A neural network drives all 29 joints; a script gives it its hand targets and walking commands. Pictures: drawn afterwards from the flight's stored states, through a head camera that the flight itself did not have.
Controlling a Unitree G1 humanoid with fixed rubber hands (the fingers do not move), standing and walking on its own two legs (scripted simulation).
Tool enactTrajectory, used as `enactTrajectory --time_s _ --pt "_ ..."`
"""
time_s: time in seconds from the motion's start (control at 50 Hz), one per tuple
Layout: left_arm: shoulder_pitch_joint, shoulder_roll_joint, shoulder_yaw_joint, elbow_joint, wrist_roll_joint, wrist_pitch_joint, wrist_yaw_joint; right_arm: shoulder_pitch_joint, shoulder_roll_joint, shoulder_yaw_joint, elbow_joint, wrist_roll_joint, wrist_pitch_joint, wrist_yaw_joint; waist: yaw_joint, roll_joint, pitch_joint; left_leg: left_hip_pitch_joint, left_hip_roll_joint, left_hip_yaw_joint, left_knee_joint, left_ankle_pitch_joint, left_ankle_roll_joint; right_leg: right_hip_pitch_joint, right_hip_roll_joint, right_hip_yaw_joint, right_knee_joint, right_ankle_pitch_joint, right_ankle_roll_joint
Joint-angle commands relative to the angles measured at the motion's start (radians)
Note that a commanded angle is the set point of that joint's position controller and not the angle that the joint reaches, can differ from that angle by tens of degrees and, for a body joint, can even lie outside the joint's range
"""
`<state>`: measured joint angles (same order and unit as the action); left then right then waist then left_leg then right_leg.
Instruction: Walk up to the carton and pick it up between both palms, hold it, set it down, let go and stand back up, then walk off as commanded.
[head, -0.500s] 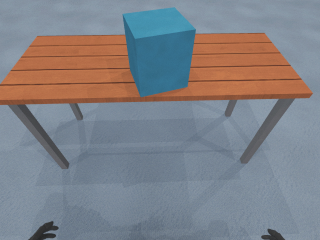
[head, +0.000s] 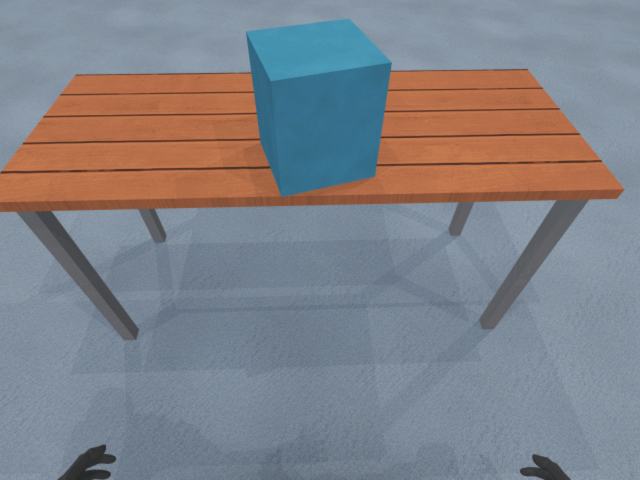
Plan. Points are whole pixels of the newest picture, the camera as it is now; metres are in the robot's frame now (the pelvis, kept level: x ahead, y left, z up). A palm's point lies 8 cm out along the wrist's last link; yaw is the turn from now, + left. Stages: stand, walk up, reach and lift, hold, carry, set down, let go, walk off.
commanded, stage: stand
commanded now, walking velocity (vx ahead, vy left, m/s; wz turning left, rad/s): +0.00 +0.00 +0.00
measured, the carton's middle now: (314, 109) +0.78 +0.04 +0.04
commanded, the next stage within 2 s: none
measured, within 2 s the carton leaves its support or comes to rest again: neither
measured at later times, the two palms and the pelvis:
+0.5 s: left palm out of the picture +0.10 +0.32 -0.07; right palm out of the picture +0.11 -0.30 -0.10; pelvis +0.00 +0.00 +0.00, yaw +0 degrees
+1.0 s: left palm out of the picture +0.10 +0.32 -0.07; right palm out of the picture +0.11 -0.30 -0.10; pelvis +0.00 +0.00 +0.00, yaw +0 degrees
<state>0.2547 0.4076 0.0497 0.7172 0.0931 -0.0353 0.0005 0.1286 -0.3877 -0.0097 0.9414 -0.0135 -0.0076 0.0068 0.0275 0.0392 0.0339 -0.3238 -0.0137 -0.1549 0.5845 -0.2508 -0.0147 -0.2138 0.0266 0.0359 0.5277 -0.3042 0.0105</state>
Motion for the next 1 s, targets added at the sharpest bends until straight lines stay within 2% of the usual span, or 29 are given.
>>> enactTrajectory --time_s 0.0,0.06,0.08,0.12,0.14,0.16,0.18,0.2,0.22,0.28,0.3,0.32,0.34,0.36,0.38,0.42,0.44,0.52,0.56,0.62,0.64,0.68,0.78,0.8,0.82,0.9,0.92,0.94,0.98 --pt "-0.101 0.169 0.037 0.067 -0.095 -0.014 0.005 -0.038 -0.203 -0.036 -0.043 0.018 -0.023 -0.008 -0.055 -0.043 -0.063 0.121 0.088 -0.063 -0.16 0.161 0.055 0.021 -0.117 0.065 -0.125 0.137 -0.052" --pt "-0.03 0.151 0.043 0.09 -0.105 -0.02 0.006 -0.068 -0.222 -0.042 -0.047 0.007 -0.034 -0.003 -0.024 -0.018 -0.088 0.114 0.099 -0.077 -0.17 0.161 0.066 0.062 -0.098 0.068 -0.091 0.199 -0.04" --pt "-0.127 0.154 0.034 0.076 -0.095 -0.016 0.006 -0.081 -0.205 -0.037 -0.059 0.021 -0.031 -0.002 -0.051 -0.071 -0.061 0.078 0.092 -0.064 -0.157 0.175 0.063 0.049 -0.125 0.08 -0.12 0.176 -0.05" --pt "-0.048 0.153 0.038 0.074 -0.097 -0.008 -0.001 -0.06 -0.23 -0.038 -0.036 -0.007 -0.024 -0.007 0.0 -0.057 -0.087 0.101 0.107 -0.087 -0.175 0.154 0.072 0.058 -0.091 0.06 -0.086 0.147 -0.036" --pt "-0.058 0.149 0.03 0.097 -0.108 -0.011 0.009 -0.089 -0.213 -0.037 -0.044 0.005 -0.022 0.0 -0.004 0.008 -0.061 0.064 0.103 -0.098 -0.19 0.123 0.072 0.071 -0.098 0.08 -0.099 0.125 -0.043" --pt "-0.086 0.168 0.042 0.079 -0.097 -0.012 0.01 -0.107 -0.226 -0.043 -0.068 0.004 -0.029 -0.001 -0.029 -0.024 -0.036 0.044 0.108 -0.088 -0.191 0.058 0.073 0.043 -0.109 0.073 -0.116 0.079 -0.047" --pt "-0.07 0.143 0.036 0.079 -0.099 -0.009 0.004 -0.109 -0.206 -0.033 -0.049 0.003 -0.024 -0.002 -0.007 -0.021 -0.02 0.031 0.098 -0.085 -0.196 0.013 0.059 0.042 -0.109 0.087 -0.137 0.071 -0.053" --pt "-0.085 0.186 0.039 0.08 -0.087 -0.015 0.002 -0.055 -0.186 -0.029 -0.052 0.013 -0.027 -0.004 -0.051 -0.04 -0.046 0.098 0.089 -0.066 -0.187 0.074 0.062 0.028 -0.115 0.095 -0.139 0.086 -0.06" --pt "-0.099 0.175 0.04 0.078 -0.09 -0.009 0.006 -0.077 -0.194 -0.021 -0.041 0.009 -0.029 -0.002 -0.025 -0.042 -0.068 0.093 0.089 -0.052 -0.171 0.155 0.067 0.069 -0.109 0.083 -0.112 0.14 -0.058" --pt "-0.062 0.154 0.032 0.077 -0.095 -0.011 0.004 -0.026 -0.209 -0.034 -0.029 0.009 -0.028 -0.002 -0.039 0.03 -0.089 0.156 0.097 -0.061 -0.164 0.232 0.062 0.039 -0.101 0.076 -0.114 0.161 -0.049" --pt "-0.05 0.159 0.029 0.094 -0.11 -0.008 0.004 -0.058 -0.217 -0.035 -0.031 -0.001 -0.027 -0.004 -0.021 -0.035 -0.072 0.105 0.125 -0.099 -0.167 0.204 0.081 0.061 -0.106 0.069 -0.119 0.141 -0.053" --pt "-0.075 0.189 0.04 0.08 -0.107 -0.007 0.006 -0.033 -0.218 -0.034 -0.035 0.011 -0.021 -0.002 -0.031 -0.016 -0.078 0.081 0.102 -0.087 -0.177 0.156 0.075 0.076 -0.106 0.086 -0.11 0.157 -0.054" --pt "-0.076 0.163 0.033 0.078 -0.105 -0.007 0.003 -0.078 -0.202 -0.029 -0.045 0.008 -0.023 0.002 -0.018 -0.059 -0.082 0.087 0.103 -0.093 -0.177 0.132 0.071 0.093 -0.095 0.058 -0.099 0.14 -0.043" --pt "-0.063 0.155 0.03 0.098 -0.103 -0.009 0.002 -0.077 -0.19 -0.024 -0.055 0.002 -0.029 -0.003 -0.011 -0.022 -0.038 0.07 0.093 -0.083 -0.194 0.127 0.07 0.075 -0.113 0.099 -0.133 0.099 -0.051" --pt "-0.108 0.188 0.045 0.083 -0.09 -0.008 0.006 -0.058 -0.199 -0.021 -0.045 0.007 -0.025 -0.005 -0.035 -0.022 -0.057 0.073 0.089 -0.07 -0.191 0.142 0.072 0.089 -0.118 0.097 -0.132 0.124 -0.054" --pt "-0.076 0.156 0.042 0.081 -0.101 -0.004 0.005 -0.058 -0.219 -0.027 -0.031 0.015 -0.028 -0.006 -0.021 -0.003 -0.045 0.092 0.098 -0.086 -0.198 0.183 0.072 0.046 -0.098 0.068 -0.1 0.142 -0.043" --pt "-0.062 0.163 0.037 0.079 -0.107 -0.007 0.01 -0.063 -0.222 -0.03 -0.02 -0.002 -0.03 -0.009 -0.006 -0.055 -0.1 0.119 0.107 -0.082 -0.177 0.215 0.074 0.088 -0.099 0.069 -0.117 0.156 -0.049" --pt "-0.056 0.191 0.04 0.09 -0.098 -0.008 0.002 -0.079 -0.221 -0.028 -0.018 0.01 -0.025 -0.004 -0.012 0.017 -0.044 0.076 0.107 -0.092 -0.202 0.068 0.067 0.04 -0.099 0.069 -0.114 0.118 -0.056" --pt "-0.07 0.155 0.037 0.077 -0.101 -0.006 0.001 -0.072 -0.197 -0.028 -0.038 0.008 -0.024 0.002 -0.029 -0.041 -0.064 0.082 0.115 -0.099 -0.207 0.043 0.063 0.04 -0.097 0.059 -0.108 0.11 -0.044" --pt "-0.123 0.192 0.046 0.08 -0.099 -0.01 0.007 -0.037 -0.191 -0.026 0.0 0.013 -0.019 0.009 -0.061 -0.053 -0.119 0.16 0.103 -0.059 -0.182 0.126 0.05 0.037 -0.12 0.098 -0.144 0.113 -0.047" --pt "-0.089 0.183 0.031 0.073 -0.094 -0.017 0.004 -0.048 -0.213 -0.033 -0.001 0.005 -0.013 0.006 -0.04 0.009 -0.05 0.122 0.097 -0.065 -0.168 0.162 0.051 0.009 -0.113 0.094 -0.14 0.126 -0.045" --pt "-0.072 0.182 0.031 0.095 -0.095 -0.008 0.012 -0.019 -0.196 -0.029 0.001 0.009 -0.019 -0.011 -0.05 -0.048 -0.078 0.116 0.089 -0.059 -0.174 0.218 0.057 0.075 -0.117 0.074 -0.134 0.22 -0.042" --pt "-0.074 0.193 0.049 0.104 -0.098 -0.004 0.007 -0.057 -0.235 -0.043 -0.005 0.007 -0.021 0.002 -0.02 -0.01 -0.095 0.103 0.118 -0.096 -0.194 0.171 0.064 0.088 -0.104 0.059 -0.121 0.15 -0.045" --pt "-0.103 0.174 0.04 0.093 -0.1 -0.006 0.003 -0.095 -0.228 -0.04 0.002 0.008 -0.02 -0.004 -0.017 -0.044 -0.076 0.09 0.108 -0.096 -0.199 0.162 0.059 0.079 -0.113 0.066 -0.128 0.163 -0.048" --pt "-0.095 0.19 0.033 0.107 -0.098 0.001 0.003 -0.076 -0.2 -0.024 0.001 0.013 -0.02 -0.007 -0.047 -0.045 -0.077 0.104 0.104 -0.088 -0.208 0.129 0.062 0.071 -0.112 0.073 -0.14 0.168 -0.043" --pt "-0.052 0.158 0.029 0.108 -0.103 -0.012 0.006 -0.076 -0.202 -0.031 -0.005 0.008 -0.025 -0.003 -0.021 -0.052 -0.087 0.137 0.111 -0.073 -0.214 0.22 0.06 0.08 -0.117 0.06 -0.114 0.196 -0.045" --pt "-0.059 0.154 0.028 0.106 -0.105 -0.008 0.006 -0.088 -0.193 -0.026 -0.023 0.007 -0.03 -0.006 -0.012 0.016 -0.037 0.1 0.094 -0.049 -0.169 0.26 0.072 0.075 -0.115 0.084 -0.146 0.233 -0.051" --pt "-0.091 0.162 0.035 0.1 -0.099 -0.012 0.005 -0.036 -0.195 -0.017 0.011 0.017 -0.026 -0.005 -0.039 -0.019 -0.126 0.137 0.105 -0.072 -0.193 0.286 0.06 0.126 -0.119 0.065 -0.122 0.263 -0.051" --pt "-0.09 0.173 0.042 0.097 -0.104 -0.01 0.008 -0.071 -0.19 -0.02 0.009 0.004 -0.026 -0.004 -0.014 -0.054 -0.07 0.088 0.108 -0.088 -0.214 0.204 0.075 0.105 -0.1 0.059 -0.115 0.204 -0.048"
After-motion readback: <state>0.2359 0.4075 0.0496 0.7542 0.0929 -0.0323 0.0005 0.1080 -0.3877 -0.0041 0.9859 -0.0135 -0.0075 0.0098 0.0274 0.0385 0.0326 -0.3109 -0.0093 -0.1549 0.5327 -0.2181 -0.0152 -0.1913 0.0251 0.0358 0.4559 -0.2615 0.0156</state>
